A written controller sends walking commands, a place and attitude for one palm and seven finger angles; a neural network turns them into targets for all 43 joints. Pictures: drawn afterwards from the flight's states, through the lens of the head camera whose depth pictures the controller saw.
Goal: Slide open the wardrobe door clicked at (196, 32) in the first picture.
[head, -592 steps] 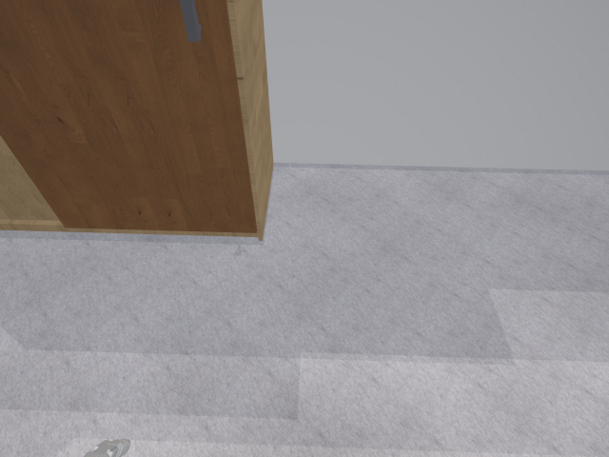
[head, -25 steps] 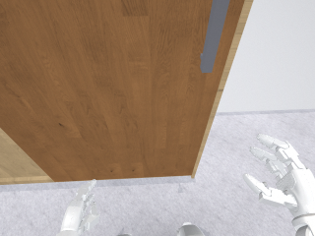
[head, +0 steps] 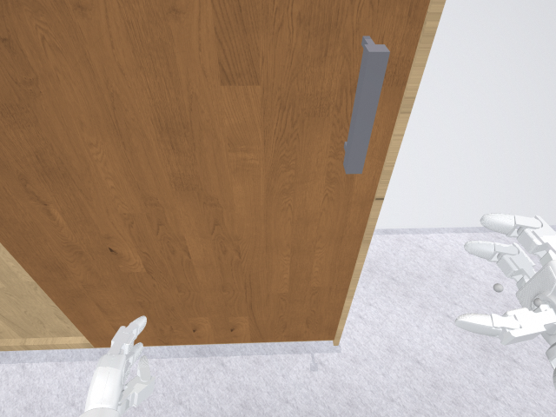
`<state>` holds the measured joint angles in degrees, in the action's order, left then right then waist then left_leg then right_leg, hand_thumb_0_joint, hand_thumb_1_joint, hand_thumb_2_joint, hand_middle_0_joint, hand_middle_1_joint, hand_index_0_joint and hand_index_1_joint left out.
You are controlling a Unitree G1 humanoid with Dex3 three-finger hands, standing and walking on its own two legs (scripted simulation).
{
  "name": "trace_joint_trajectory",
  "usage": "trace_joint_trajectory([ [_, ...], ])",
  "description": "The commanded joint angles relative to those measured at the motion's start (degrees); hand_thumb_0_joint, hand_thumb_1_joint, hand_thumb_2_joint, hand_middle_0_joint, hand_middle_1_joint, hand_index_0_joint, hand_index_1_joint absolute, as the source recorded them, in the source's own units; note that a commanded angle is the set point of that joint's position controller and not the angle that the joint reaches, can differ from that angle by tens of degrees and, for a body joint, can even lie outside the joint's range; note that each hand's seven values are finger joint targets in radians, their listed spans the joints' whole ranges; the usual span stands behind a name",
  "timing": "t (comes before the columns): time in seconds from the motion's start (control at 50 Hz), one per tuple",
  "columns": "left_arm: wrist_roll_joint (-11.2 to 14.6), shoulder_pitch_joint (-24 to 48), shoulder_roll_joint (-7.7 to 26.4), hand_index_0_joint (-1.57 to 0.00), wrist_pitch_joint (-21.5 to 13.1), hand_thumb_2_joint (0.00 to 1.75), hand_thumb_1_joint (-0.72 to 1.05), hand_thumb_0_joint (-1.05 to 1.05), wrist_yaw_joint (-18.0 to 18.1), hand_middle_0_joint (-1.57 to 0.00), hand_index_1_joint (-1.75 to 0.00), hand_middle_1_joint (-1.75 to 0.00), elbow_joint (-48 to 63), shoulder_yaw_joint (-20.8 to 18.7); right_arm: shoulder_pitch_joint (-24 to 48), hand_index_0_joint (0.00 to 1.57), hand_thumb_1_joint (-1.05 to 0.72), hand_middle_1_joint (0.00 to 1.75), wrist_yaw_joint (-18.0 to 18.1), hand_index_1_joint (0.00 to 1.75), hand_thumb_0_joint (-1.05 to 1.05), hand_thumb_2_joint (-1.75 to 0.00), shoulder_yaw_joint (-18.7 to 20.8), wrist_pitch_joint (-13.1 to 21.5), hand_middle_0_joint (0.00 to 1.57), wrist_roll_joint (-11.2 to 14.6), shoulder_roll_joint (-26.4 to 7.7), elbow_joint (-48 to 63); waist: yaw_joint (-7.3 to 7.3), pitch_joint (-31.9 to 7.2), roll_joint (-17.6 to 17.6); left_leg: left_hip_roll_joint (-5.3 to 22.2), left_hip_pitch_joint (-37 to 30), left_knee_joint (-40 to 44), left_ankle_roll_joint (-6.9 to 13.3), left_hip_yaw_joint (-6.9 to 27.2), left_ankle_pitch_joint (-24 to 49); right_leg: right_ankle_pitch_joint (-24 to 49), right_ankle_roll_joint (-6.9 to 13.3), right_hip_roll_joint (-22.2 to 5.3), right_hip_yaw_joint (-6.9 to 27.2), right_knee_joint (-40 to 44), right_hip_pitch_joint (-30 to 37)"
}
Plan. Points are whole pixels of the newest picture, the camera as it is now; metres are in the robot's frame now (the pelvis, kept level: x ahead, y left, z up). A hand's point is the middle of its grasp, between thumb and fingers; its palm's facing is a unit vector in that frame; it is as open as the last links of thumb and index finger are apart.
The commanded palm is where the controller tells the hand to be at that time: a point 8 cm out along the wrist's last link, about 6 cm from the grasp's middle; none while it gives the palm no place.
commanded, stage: raise the hand with hooked fingers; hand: right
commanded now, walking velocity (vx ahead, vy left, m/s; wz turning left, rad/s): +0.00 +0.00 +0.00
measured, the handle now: (359, 108) +0.51 -0.13 +0.22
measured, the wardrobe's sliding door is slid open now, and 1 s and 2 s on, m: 0.00 0.00 0.00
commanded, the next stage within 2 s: move the hooked fingers beside the handle in 0.96 s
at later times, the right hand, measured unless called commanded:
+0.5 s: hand (547, 205) +0.27 -0.27 +0.24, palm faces +0.07 +0.99 -0.08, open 14.0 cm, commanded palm +0.23 -0.31 +0.24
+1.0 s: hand (536, 203) +0.28 -0.27 +0.24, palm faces +0.06 +1.00 -0.07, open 14.0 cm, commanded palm +0.24 -0.31 +0.24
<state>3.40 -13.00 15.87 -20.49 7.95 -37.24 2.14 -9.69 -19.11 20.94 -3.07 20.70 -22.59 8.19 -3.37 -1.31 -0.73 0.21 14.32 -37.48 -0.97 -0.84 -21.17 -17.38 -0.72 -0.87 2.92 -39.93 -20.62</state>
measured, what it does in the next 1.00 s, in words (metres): stands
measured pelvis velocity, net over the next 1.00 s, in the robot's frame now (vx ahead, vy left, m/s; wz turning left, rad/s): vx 0.00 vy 0.01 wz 0.00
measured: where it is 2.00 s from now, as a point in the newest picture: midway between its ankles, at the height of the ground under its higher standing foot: outside the picture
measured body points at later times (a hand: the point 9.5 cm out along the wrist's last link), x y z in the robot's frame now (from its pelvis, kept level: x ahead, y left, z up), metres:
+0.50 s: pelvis +0.00 +0.01 +0.02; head -0.04 +0.02 +0.46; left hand +0.21 +0.23 -0.04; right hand +0.26 -0.32 +0.25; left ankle -0.01 +0.13 -0.72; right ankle +0.04 -0.12 -0.72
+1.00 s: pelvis +0.00 +0.01 +0.02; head -0.04 +0.02 +0.46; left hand +0.21 +0.23 -0.04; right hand +0.27 -0.32 +0.24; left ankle -0.01 +0.13 -0.72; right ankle +0.04 -0.12 -0.72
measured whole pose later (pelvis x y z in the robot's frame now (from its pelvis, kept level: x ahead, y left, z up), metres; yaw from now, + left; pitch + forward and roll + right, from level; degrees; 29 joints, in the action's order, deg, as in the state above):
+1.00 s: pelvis +0.00 +0.01 +0.02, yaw +0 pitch -5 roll +1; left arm 4.8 -10.1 15.0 -11.3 7.8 -36.5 5.2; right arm 11.6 -23.3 26.1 -23.0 19.5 -29.8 -0.4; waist -3.9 -1.7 -2.3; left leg 0.1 6.2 -27.4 -0.4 -0.7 -16.4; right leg -12.4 -1.1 -1.2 2.7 -29.2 -12.0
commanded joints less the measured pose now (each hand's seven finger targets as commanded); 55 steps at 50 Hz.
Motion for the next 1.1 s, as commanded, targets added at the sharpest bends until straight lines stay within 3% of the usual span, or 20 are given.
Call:
trace_joint_trajectory([
  [0.0, 0.5, 7.6, 6.4, -0.20, -2.2, 0.90, 0.90, 0.00, 0.8, -0.20, -0.30, -0.30, 8.8, -1.3, 16.7, 0.30, 0.45, 1.17, -0.6, 1.17, 0.00, -0.32, 6.4, 0.3, 0.30, 0.8, -13.5, 12.1, -0.27, -6.7, -6.4, -2.5, 1.0, 8.4, 1.6, -3.0, 10.4, 9.5, 1.2, 1.5, -0.9, 10.4, 10.4],
  [0.1, 0.7, 9.2, 6.2, -0.20, -0.2, 0.90, 0.90, 0.00, 0.7, -0.20, -0.30, -0.30, 8.8, -0.6, 22.2, 0.30, 0.50, 1.20, -2.1, 1.20, 0.00, -0.30, 7.5, -4.6, 0.30, 0.9, -15.5, 8.8, -0.35, -6.6, -3.8, -2.6, -0.8, 10.8, 1.4, -3.0, 12.2, 10.9, 1.5, 1.5, -1.0, 12.1, 12.3],
  [0.18, 1.1, 10.7, 5.9, -0.20, 1.6, 0.90, 0.90, 0.00, 0.7, -0.20, -0.30, -0.30, 8.7, 0.1, 27.9, 0.30, 0.50, 1.20, -2.9, 1.20, 0.00, -0.30, 7.6, -8.1, 0.30, 0.7, -16.8, 5.7, -0.03, -5.7, -3.8, -2.5, -1.0, 12.7, 1.5, -2.7, 11.2, 10.2, 1.6, 1.6, -1.1, 13.3, 13.3],
  [0.28, 1.1, 12.5, 5.8, -0.20, 3.0, 0.90, 0.90, 0.00, 0.8, -0.20, -0.30, -0.30, 9.4, 0.6, 35.5, 0.30, 0.50, 1.20, -3.8, 1.20, 0.00, -0.30, 9.2, -10.4, 0.30, 0.4, -20.6, 5.5, -0.27, -8.0, -4.9, -2.1, -2.4, 14.2, 1.7, -2.0, 11.2, 10.7, 1.9, 1.9, -1.2, 14.1, 15.1],
  [0.34, 1.3, 13.0, 6.2, -0.20, 3.7, 0.90, 0.90, 0.00, 0.7, -0.20, -0.30, -0.30, 9.4, 0.5, 37.0, 0.30, 0.50, 1.20, -4.5, 1.20, 0.00, -0.30, 11.0, -11.9, 0.30, 0.7, -22.9, 3.0, -0.65, -9.0, -3.3, -2.0, -3.7, 15.0, 1.7, -1.5, 12.7, 11.9, 2.1, 2.1, -1.5, 13.7, 15.1],
  [0.44, 1.8, 14.0, 6.7, -0.20, 4.9, 0.90, 0.90, 0.00, 0.4, -0.20, -0.30, -0.30, 9.6, 0.6, 42.4, 0.30, 0.50, 1.20, -5.2, 1.20, 0.00, -0.30, 10.7, -15.2, 0.30, 0.1, -25.0, -0.7, -0.50, -7.1, -3.7, -1.4, -2.6, 16.4, 1.6, -0.4, 8.8, 9.3, 2.0, 2.1, -1.5, 14.1, 13.9],
  [0.48, 2.0, 13.5, 6.6, -0.20, 5.4, 0.90, 0.90, 0.00, 0.1, -0.20, -0.30, -0.30, 9.9, 0.5, 39.5, 0.30, 0.50, 1.20, -5.7, 1.20, 0.00, -0.30, 8.9, -16.5, 0.30, 0.1, -22.4, -3.8, -0.38, -6.1, -2.7, -1.5, -1.8, 16.3, 1.4, -0.7, 8.6, 8.7, 2.1, 2.3, -1.4, 14.5, 13.4],
  [0.52, 2.1, 13.3, 7.0, -0.20, 5.8, 0.90, 0.90, 0.00, -0.1, -0.20, -0.30, -0.30, 10.5, 0.2, 37.6, 0.30, 0.50, 1.20, -6.0, 1.20, 0.00, -0.30, 9.2, -17.4, 0.30, 0.3, -22.4, -4.0, -0.67, -6.3, -1.4, -1.5, -1.8, 16.0, 1.3, -0.9, 9.3, 9.1, 2.1, 2.3, -1.3, 14.5, 13.3],
  [0.6, 2.1, 13.6, 7.1, -0.20, 6.1, 0.90, 0.90, 0.00, -0.4, -0.20, -0.30, -0.30, 11.5, -0.3, 38.3, 0.30, 0.50, 1.20, -5.6, 1.20, 0.00, -0.30, 11.5, -16.6, 0.30, 0.8, -24.0, 0.0, -0.76, -8.9, -0.8, -1.1, -2.7, 15.5, 1.2, 0.1, 10.4, 10.3, 2.1, 2.1, -1.7, 13.5, 13.8],
  [0.64, 1.9, 13.8, 7.0, -0.20, 5.9, 0.90, 0.90, 0.00, -0.3, -0.20, -0.30, -0.30, 11.4, -0.4, 39.4, 0.30, 0.50, 1.20, -4.6, 1.20, 0.00, -0.30, 12.4, -15.3, 0.30, 0.7, -25.0, 2.0, -0.73, -9.0, -2.5, -1.1, -2.5, 15.6, 1.4, 0.5, 9.9, 10.4, 2.0, 2.0, -2.0, 13.0, 14.2],
  [0.72, 1.7, 13.2, 6.6, -0.20, 5.5, 0.90, 0.90, 0.00, 0.3, -0.20, -0.30, -0.30, 11.3, -0.3, 40.8, 0.30, 0.50, 1.20, -3.1, 1.20, 0.00, -0.30, 11.8, -14.1, 0.30, -0.1, -24.0, 3.7, -0.47, -8.5, -5.8, -1.9, -1.9, 15.4, 1.7, -1.0, 8.7, 9.4, 2.1, 2.1, -2.0, 14.5, 15.4],
  [0.74, 1.7, 13.4, 6.8, -0.20, 5.4, 0.90, 0.90, 0.00, 0.5, -0.20, -0.30, -0.30, 11.1, -0.3, 40.9, 0.30, 0.50, 1.20, -2.6, 1.20, 0.00, -0.30, 12.2, -14.0, 0.30, -0.3, -24.7, 4.4, -0.62, -8.2, -5.1, -1.8, -2.3, 15.7, 1.7, -0.7, 8.5, 9.5, 2.0, 2.0, -2.1, 14.2, 15.1],
  [0.82, 1.7, 13.4, 6.5, -0.20, 5.5, 0.90, 0.90, 0.00, 0.7, -0.20, -0.30, -0.30, 11.0, -0.1, 41.0, 0.30, 0.50, 1.20, -2.9, 1.20, 0.00, -0.30, 10.8, -15.1, 0.30, -0.7, -23.4, 4.2, -0.44, -8.3, -7.5, -2.1, -2.4, 15.5, 1.8, -1.5, 9.4, 9.7, 2.0, 2.1, -1.9, 15.2, 16.0],
  [0.94, 1.5, 12.9, 6.8, -0.20, 5.7, 0.90, 0.90, 0.00, 0.5, -0.20, -0.30, -0.30, 10.4, 0.0, 38.9, 0.30, 0.50, 1.20, -4.2, 1.20, 0.00, -0.30, 11.1, -16.5, 0.30, -0.1, -23.5, 1.3, -0.39, -8.9, -3.5, -2.3, -3.1, 15.5, 1.7, -1.6, 13.2, 12.4, 2.2, 2.0, -1.9, 14.6, 16.1],
  [1.0, 1.8, 12.9, 6.6, -0.20, 6.0, 0.90, 0.90, 0.00, 0.2, -0.20, -0.30, -0.30, 10.5, 0.1, 39.1, 0.30, 0.50, 1.20, -4.8, 1.20, 0.00, -0.30, 10.2, -17.1, 0.30, 0.2, -22.4, -0.3, -0.12, -7.5, -2.7, -2.2, -2.1, 15.3, 1.6, -1.9, 12.6, 11.5, 2.1, 1.9, -1.6, 14.9, 15.3],
  [1.06, 1.7, 13.3, 6.8, -0.20, 6.0, 0.90, 0.90, 0.00, 0.1, -0.20, -0.30, -0.30, 10.9, -0.1, 41.1, 0.30, 0.50, 1.20, -4.7, 1.20, 0.00, -0.30, 10.8, -16.6, 0.30, 0.1, -23.5, 2.0, -0.19, -9.7, -3.3, -1.8, -2.8, 15.1, 1.6, -1.3, 13.3, 12.2, 2.2, 1.9, -1.7, 14.4, 15.9],
  [1.08, 1.8, 13.2, 6.4, -0.20, 6.0, 0.90, 0.90, 0.00, 0.1, -0.20, -0.30, -0.30, 10.8, 0.1, 40.8, 0.30, 0.50, 1.20, -4.7, 1.20, 0.00, -0.30, 9.5, -16.6, 0.30, 0.2, -21.8, 1.1, 0.11, -9.0, -3.5, -2.0, -2.3, 15.0, 1.7, -1.5, 13.8, 12.5, 2.2, 1.9, -1.8, 14.2, 16.2],
])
